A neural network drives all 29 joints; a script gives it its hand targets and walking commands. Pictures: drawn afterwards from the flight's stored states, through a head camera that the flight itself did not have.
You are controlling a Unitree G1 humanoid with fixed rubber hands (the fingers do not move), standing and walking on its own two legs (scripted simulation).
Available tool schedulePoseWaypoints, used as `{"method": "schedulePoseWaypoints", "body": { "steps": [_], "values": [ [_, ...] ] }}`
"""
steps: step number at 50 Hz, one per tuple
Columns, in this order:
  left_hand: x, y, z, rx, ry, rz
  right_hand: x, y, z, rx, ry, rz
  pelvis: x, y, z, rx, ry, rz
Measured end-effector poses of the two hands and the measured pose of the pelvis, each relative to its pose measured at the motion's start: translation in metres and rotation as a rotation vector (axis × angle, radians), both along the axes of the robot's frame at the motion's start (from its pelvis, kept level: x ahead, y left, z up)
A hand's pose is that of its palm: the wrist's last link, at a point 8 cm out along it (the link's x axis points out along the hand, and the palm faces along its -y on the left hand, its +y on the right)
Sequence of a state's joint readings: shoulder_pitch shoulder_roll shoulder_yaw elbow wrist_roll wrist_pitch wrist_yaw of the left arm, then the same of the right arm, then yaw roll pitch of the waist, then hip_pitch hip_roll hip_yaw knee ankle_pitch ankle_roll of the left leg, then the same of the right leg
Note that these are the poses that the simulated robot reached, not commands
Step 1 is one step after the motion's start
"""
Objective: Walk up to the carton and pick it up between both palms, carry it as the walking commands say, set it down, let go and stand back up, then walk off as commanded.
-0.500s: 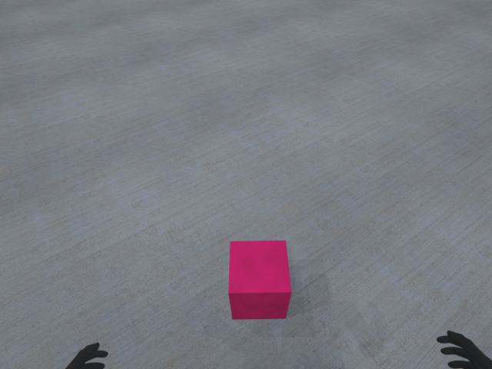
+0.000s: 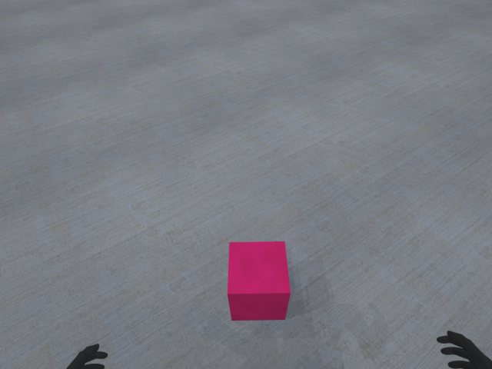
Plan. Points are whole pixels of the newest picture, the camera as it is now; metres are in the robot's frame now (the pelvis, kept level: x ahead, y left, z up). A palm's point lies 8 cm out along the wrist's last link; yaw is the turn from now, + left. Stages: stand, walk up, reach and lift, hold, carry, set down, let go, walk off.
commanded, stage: walk up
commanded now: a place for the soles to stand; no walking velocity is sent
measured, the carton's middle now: (257, 281) +0.56 +0.02 -0.62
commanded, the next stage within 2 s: none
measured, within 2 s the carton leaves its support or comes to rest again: neither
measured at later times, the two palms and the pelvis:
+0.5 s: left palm out of the picture +0.10 +0.32 -0.08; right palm out of the picture +0.14 -0.32 -0.04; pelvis +0.00 +0.00 +0.00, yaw +0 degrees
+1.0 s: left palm out of the picture +0.13 +0.37 -0.08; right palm (449, 350) +0.18 -0.28 -0.05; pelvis +0.06 +0.04 +0.00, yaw +3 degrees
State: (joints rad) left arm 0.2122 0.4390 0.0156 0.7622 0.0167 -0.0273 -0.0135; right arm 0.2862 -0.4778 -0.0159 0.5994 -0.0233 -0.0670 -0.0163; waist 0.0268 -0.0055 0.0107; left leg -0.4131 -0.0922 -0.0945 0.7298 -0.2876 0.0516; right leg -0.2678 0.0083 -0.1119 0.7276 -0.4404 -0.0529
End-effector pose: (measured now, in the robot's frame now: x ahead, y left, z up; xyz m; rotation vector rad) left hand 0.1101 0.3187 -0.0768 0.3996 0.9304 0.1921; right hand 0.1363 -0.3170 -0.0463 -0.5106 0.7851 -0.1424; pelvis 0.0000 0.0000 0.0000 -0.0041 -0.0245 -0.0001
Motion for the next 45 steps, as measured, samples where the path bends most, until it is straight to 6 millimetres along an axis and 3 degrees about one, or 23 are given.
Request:
{"method": "schedulePoseWaypoints", "body": {
  "steps": [10,15,28,32,38,41,45],
  "values": [
    [0.002,0.003,0.000,-0.005,-0.014,0.006,-0.002,0.004,0.002,-0.006,0.000,0.006,-0.003,0.003,0.000,-0.006,-0.006,0.007],
    [-0.007,-0.003,0.001,-0.001,-0.006,0.006,-0.004,-0.002,0.002,-0.001,-0.007,0.006,-0.007,-0.003,0.001,-0.001,-0.008,0.006],
    [-0.009,-0.001,0.001,0.000,-0.002,0.009,0.001,0.000,0.002,0.006,-0.001,0.013,-0.001,-0.002,0.002,-0.001,0.001,0.009],
    [-0.024,0.009,0.003,0.015,0.022,0.020,0.014,0.006,0.002,0.024,0.004,0.033,0.010,0.003,0.003,0.017,0.003,0.021],
    [-0.045,0.033,0.001,0.028,0.109,0.058,0.044,0.031,-0.002,0.047,0.027,0.075,0.032,0.021,0.004,0.023,-0.018,0.039],
    [-0.037,0.047,-0.009,0.018,0.128,0.066,0.058,0.044,-0.006,0.038,0.020,0.077,0.045,0.036,-0.003,0.015,-0.023,0.046],
    [-0.007,0.056,-0.009,0.013,0.082,0.058,0.052,0.050,-0.009,0.016,0.046,0.057,0.052,0.046,-0.004,0.011,-0.056,0.063]
  ]
}}
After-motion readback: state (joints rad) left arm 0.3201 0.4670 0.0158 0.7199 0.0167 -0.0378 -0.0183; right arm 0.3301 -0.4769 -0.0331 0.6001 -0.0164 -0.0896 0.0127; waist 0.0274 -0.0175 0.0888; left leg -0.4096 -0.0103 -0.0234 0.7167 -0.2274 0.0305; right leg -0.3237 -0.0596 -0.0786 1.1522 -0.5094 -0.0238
